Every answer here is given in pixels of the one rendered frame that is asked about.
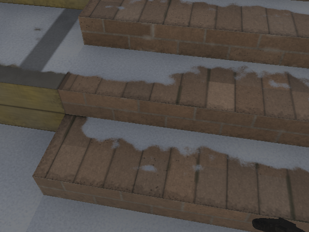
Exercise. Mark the robot right hand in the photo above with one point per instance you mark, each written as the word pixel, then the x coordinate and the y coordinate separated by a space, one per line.
pixel 274 225

